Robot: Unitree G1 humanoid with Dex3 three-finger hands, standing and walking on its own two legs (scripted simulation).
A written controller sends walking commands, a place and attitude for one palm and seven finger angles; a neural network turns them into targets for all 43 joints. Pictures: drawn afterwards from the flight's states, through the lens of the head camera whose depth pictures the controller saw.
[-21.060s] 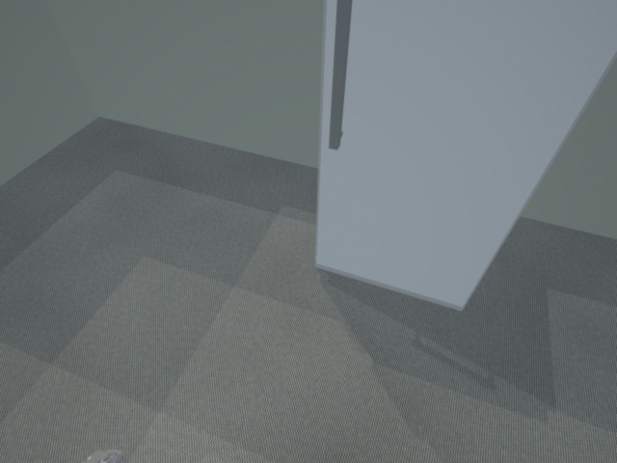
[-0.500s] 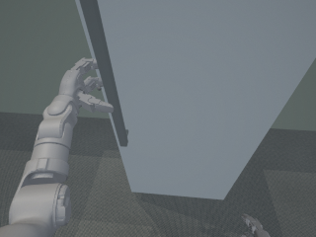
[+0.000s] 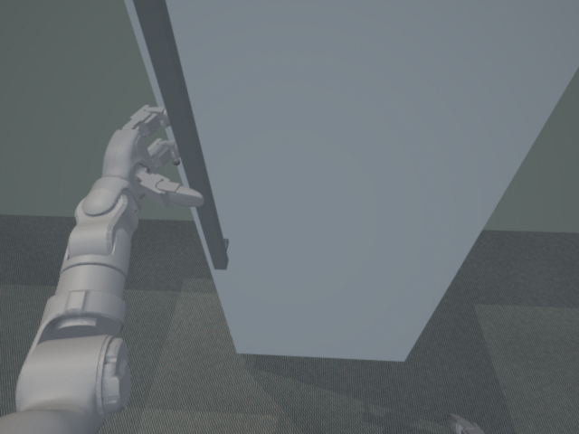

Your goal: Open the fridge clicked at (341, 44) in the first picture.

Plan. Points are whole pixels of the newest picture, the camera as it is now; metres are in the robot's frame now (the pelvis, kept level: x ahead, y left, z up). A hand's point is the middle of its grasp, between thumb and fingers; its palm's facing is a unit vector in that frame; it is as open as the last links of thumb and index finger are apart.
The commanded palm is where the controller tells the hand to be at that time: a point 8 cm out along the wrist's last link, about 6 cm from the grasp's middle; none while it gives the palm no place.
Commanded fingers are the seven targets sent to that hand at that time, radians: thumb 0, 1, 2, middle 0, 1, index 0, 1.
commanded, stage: slide the fingers in behind the handle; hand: left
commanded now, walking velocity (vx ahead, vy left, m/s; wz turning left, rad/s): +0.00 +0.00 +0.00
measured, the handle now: (199, 160) +0.47 +0.15 +0.15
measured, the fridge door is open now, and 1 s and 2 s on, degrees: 0 0 0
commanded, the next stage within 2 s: grip the handle and tug to test in 1.56 s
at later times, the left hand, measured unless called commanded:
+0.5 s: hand (188, 166) +0.41 +0.15 +0.18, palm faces -0.05 -1.00 +0.00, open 14.0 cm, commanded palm +0.39 +0.20 +0.18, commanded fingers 0.00 -0.50 0.30 -0.30 -1.20 -0.30 -1.20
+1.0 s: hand (205, 165) +0.42 +0.13 +0.18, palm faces -0.02 -1.00 -0.01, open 14.0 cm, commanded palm +0.40 +0.17 +0.18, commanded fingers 0.00 -0.50 0.30 -0.30 -1.20 -0.30 -1.20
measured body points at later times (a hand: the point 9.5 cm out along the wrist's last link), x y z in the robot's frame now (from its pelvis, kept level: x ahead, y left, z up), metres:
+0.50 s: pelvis +0.00 +0.00 +0.00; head +0.00 -0.01 +0.45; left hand +0.41 +0.20 +0.18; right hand +0.15 -0.23 -0.10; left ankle -0.01 +0.11 -0.74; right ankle +0.01 -0.11 -0.74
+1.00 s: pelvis +0.00 +0.00 +0.00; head +0.00 -0.02 +0.45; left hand +0.41 +0.18 +0.18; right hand +0.14 -0.24 -0.11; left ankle -0.01 +0.11 -0.74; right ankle +0.01 -0.11 -0.74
